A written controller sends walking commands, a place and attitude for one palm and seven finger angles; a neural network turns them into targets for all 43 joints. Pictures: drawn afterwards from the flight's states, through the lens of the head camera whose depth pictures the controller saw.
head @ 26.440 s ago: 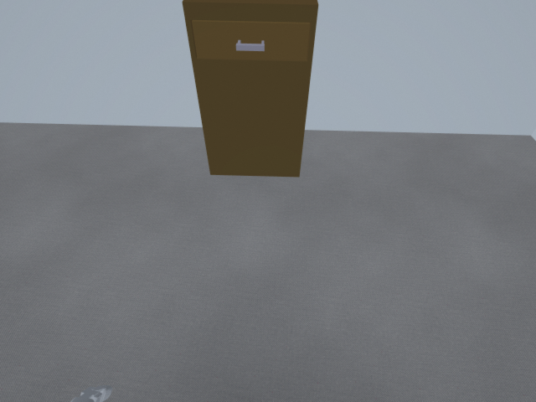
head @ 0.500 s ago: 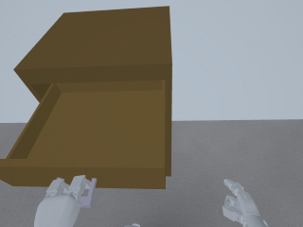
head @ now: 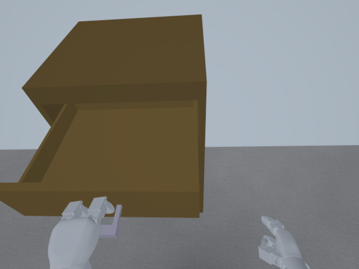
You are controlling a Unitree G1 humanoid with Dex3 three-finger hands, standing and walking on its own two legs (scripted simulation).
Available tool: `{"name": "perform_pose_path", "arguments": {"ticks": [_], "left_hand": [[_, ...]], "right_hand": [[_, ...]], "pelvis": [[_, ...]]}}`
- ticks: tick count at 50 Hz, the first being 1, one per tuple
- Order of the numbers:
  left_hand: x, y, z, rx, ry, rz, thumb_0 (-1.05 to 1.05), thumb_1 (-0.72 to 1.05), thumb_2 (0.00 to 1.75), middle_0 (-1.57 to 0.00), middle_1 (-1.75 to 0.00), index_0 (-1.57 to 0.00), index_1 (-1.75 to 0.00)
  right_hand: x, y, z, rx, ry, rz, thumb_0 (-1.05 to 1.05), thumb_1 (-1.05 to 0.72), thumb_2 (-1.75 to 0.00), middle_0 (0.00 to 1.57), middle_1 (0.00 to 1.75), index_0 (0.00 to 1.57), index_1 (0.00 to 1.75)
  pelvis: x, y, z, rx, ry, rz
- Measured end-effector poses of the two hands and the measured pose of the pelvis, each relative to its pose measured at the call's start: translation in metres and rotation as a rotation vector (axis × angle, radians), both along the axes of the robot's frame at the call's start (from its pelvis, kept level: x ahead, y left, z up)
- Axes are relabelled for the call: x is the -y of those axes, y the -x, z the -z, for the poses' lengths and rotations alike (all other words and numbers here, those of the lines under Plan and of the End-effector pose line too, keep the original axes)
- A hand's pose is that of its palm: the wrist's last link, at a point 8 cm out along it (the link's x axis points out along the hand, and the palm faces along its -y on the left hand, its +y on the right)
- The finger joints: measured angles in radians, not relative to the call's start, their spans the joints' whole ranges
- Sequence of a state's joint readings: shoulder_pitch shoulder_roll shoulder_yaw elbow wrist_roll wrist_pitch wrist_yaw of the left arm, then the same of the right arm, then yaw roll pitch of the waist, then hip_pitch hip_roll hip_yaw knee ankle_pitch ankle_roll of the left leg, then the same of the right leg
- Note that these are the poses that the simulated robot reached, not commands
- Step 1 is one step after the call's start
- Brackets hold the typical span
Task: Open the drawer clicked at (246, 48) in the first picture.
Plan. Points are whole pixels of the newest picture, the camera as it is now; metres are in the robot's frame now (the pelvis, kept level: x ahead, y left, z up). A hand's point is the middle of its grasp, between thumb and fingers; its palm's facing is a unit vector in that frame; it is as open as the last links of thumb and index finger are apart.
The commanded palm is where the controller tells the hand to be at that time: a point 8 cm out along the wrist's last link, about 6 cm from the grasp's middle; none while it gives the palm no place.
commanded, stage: lift the hand off the handle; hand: left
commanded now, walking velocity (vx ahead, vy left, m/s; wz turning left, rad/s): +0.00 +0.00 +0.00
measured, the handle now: (95, 220) +0.22 +0.21 +0.01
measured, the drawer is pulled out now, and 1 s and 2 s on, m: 0.27 0.27 0.27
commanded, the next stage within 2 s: draw the hand back to the body in 1.04 s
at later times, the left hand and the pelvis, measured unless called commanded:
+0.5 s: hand (70, 229) +0.18 +0.22 +0.07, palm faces +0.07 -0.20 -0.98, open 13.6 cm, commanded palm +0.14 +0.22 +0.15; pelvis +0.02 +0.03 +0.02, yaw -1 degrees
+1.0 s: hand (59, 201) +0.20 +0.21 +0.16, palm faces +0.20 -0.23 -0.95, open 13.9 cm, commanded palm +0.14 +0.21 +0.21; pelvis +0.02 +0.04 +0.03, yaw -2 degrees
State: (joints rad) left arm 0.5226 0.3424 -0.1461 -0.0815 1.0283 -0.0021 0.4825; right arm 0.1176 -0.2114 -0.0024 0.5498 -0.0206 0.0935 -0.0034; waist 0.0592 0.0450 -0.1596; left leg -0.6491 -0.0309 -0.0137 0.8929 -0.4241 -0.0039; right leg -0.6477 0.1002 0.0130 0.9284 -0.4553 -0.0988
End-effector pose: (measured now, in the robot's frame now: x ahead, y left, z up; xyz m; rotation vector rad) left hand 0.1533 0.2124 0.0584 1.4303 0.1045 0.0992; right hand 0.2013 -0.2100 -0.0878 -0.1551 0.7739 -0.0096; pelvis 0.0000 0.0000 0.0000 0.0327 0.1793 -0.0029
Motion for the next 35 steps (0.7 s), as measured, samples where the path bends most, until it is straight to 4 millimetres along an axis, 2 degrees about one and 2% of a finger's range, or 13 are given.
{"name": "perform_pose_path", "arguments": {"ticks": [6,12,15,20,27,35], "left_hand": [[-0.006,0.000,-0.019,0.019,0.013,0.012,0.00,-0.49,0.30,-0.40,-1.20,-0.34,-1.21],[-0.024,0.002,-0.039,0.055,-0.007,-0.042,0.00,-0.49,0.30,-0.36,-1.20,-0.36,-1.22],[-0.027,0.002,-0.045,0.048,0.017,-0.064,0.00,-0.49,0.30,-0.34,-1.20,-0.37,-1.23],[-0.020,0.000,-0.055,0.044,0.071,-0.044,0.00,-0.49,0.30,-0.32,-1.20,-0.37,-1.23],[-0.020,-0.001,-0.071,0.070,0.058,0.008,0.00,-0.49,0.30,-0.34,-1.21,-0.36,-1.22],[-0.014,-0.010,-0.109,0.182,0.079,0.030,-0.01,-0.49,0.30,-0.33,-1.20,-0.33,-1.20]], "right_hand": [[0.002,-0.008,-0.016,0.031,0.012,0.007,0.01,-0.91,-0.90,0.21,0.30,0.20,0.30],[-0.004,-0.019,-0.025,0.055,0.010,-0.012,0.01,-0.91,-0.90,0.20,0.30,0.20,0.30],[-0.011,-0.025,-0.028,0.067,0.000,-0.028,0.01,-0.91,-0.90,0.20,0.30,0.20,0.30],[-0.030,-0.032,-0.035,0.088,-0.021,-0.067,0.01,-0.91,-0.90,0.20,0.30,0.20,0.30],[-0.057,-0.039,-0.041,0.108,-0.064,-0.125,0.01,-0.91,-0.90,0.20,0.30,0.20,0.30],[-0.073,-0.039,-0.042,0.116,-0.120,-0.140,0.01,-0.91,-0.90,0.20,0.30,0.20,0.30]], "pelvis": [[-0.008,-0.006,-0.007,0.021,0.010,0.010],[-0.017,-0.011,-0.012,0.039,0.018,0.009],[-0.022,-0.013,-0.014,0.051,0.023,0.003],[-0.029,-0.017,-0.017,0.066,0.027,0.004],[-0.037,-0.020,-0.018,0.080,0.036,0.014],[-0.046,-0.022,-0.020,0.097,0.042,0.017]]}}
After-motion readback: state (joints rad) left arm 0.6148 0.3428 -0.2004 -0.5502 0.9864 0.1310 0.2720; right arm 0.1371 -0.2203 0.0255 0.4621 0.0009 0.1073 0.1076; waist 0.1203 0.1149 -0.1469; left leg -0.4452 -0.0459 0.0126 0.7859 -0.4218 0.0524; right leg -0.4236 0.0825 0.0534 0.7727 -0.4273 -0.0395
